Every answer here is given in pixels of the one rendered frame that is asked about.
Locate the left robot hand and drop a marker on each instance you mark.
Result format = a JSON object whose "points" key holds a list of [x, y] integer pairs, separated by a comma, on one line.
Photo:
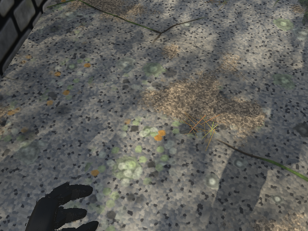
{"points": [[48, 216]]}

